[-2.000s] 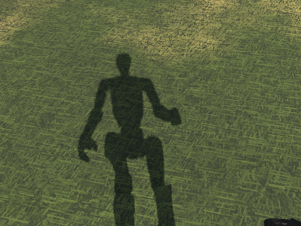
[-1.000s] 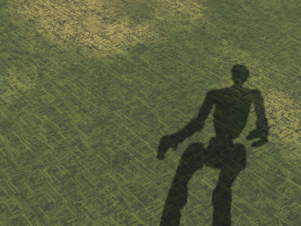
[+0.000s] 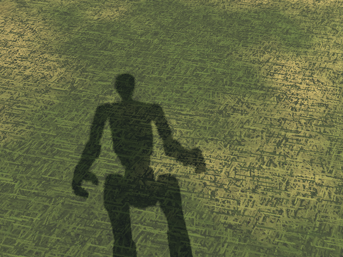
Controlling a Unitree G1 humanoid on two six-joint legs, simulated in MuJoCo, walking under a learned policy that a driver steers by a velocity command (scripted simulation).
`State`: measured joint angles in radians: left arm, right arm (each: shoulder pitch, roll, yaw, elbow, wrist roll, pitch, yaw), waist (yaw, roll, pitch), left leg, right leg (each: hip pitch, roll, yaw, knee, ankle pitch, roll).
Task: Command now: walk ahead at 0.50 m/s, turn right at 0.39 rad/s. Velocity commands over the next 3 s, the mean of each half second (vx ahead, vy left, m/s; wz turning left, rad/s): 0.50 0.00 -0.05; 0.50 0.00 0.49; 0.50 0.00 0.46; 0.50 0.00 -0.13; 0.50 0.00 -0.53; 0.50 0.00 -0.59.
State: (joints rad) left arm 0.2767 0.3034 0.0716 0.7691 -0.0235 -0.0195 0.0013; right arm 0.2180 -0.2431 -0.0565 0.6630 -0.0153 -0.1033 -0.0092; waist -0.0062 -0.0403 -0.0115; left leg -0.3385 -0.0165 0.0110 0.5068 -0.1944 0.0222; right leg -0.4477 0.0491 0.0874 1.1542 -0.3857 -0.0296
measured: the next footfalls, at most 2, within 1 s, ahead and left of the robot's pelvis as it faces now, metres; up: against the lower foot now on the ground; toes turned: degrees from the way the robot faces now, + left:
right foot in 0.34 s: +0.31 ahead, -0.16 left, +0.00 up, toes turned -3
left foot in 0.86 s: +0.59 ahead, +0.11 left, +0.00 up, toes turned +17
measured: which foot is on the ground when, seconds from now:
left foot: down 0.00-0.36, up 0.38-0.84, down 0.86-1.00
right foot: up 0.00-0.32, down 0.34-0.86, up 0.88-1.00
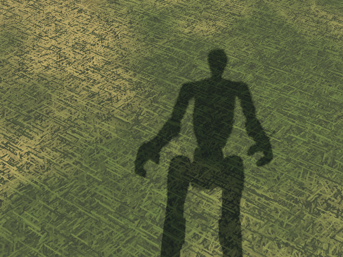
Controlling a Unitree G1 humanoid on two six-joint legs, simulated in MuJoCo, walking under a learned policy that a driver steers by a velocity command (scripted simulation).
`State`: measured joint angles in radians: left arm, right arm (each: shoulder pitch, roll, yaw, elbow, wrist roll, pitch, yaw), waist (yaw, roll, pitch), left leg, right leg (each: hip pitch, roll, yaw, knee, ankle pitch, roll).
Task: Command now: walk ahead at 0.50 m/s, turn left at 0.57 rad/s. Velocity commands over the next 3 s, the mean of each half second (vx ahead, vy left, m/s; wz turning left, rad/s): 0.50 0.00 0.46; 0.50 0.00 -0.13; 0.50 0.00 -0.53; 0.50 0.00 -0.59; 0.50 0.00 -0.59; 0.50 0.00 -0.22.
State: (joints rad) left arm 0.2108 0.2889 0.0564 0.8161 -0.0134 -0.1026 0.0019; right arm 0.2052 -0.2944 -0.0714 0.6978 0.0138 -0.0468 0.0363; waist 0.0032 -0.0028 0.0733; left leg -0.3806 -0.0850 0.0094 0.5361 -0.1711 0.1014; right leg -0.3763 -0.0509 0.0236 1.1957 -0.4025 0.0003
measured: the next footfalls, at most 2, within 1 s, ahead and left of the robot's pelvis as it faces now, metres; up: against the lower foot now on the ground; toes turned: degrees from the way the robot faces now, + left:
right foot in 0.36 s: +0.40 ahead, -0.12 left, +0.00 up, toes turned +15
left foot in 0.86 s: +0.60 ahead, +0.19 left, +0.00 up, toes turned +9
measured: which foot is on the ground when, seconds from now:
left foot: down 0.00-0.38, up 0.40-0.84, down 0.86-1.00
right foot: up 0.00-0.34, down 0.36-0.88, up 0.90-1.00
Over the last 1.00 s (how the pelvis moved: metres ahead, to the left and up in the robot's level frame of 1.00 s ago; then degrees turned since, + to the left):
0.51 0.03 0.00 19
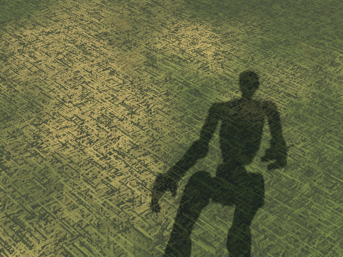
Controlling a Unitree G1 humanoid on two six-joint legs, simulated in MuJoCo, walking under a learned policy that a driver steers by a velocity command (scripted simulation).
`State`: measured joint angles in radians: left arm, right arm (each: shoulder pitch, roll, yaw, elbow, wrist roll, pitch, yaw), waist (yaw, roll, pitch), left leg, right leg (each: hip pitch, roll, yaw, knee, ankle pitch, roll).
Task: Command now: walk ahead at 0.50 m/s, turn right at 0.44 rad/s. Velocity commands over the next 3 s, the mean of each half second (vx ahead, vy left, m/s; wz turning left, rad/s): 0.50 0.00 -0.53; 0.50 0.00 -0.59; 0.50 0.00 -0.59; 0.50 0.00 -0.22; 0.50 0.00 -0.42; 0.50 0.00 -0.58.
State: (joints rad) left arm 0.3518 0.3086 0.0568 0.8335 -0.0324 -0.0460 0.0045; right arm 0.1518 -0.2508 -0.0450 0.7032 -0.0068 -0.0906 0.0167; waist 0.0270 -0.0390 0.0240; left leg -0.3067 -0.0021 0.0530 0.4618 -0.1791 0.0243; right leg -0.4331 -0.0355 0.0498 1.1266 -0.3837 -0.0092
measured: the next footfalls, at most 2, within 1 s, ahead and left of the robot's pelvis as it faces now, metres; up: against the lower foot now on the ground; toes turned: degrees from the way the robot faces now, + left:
right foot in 0.38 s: +0.33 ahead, -0.18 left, +0.00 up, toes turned -16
left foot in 0.86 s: +0.67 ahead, -0.08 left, +0.00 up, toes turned -34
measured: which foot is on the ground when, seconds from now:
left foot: down 0.00-0.38, up 0.40-0.84, down 0.86-1.00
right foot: up 0.00-0.36, down 0.38-0.86, up 0.88-1.00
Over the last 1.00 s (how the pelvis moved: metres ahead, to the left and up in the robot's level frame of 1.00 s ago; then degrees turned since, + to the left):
0.53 0.07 0.01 6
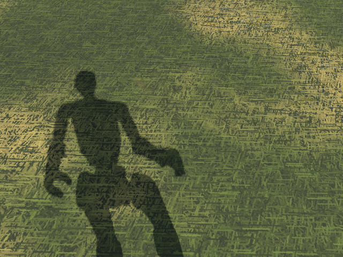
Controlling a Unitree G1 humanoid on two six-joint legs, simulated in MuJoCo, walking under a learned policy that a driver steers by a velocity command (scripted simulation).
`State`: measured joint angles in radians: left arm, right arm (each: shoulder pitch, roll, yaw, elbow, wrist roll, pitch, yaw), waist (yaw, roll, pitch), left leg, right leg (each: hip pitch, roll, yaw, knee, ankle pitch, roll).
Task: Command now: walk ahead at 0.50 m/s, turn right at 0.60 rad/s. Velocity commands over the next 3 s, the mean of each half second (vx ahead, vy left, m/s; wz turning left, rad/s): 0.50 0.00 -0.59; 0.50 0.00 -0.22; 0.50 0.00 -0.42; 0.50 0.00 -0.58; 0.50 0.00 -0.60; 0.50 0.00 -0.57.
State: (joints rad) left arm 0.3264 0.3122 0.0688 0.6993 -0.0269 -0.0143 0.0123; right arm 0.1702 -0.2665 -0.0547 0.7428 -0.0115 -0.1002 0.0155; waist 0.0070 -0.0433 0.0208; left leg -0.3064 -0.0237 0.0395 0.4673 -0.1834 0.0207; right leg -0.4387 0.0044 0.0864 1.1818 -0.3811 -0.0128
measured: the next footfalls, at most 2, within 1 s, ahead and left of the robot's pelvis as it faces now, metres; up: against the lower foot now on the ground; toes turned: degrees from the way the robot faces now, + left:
right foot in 0.38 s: +0.34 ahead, -0.18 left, +0.00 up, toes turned -16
left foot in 0.88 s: +0.70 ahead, -0.08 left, +0.00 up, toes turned -22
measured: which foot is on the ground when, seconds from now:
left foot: down 0.00-0.38, up 0.40-0.86, down 0.88-1.00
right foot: up 0.00-0.36, down 0.38-0.90, up 0.92-1.00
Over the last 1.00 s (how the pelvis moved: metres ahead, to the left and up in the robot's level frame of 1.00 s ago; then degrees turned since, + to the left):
0.54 -0.13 0.00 -35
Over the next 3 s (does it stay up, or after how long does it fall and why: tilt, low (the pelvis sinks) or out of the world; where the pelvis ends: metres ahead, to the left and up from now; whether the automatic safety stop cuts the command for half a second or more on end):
stays up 1.25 -0.97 -0.01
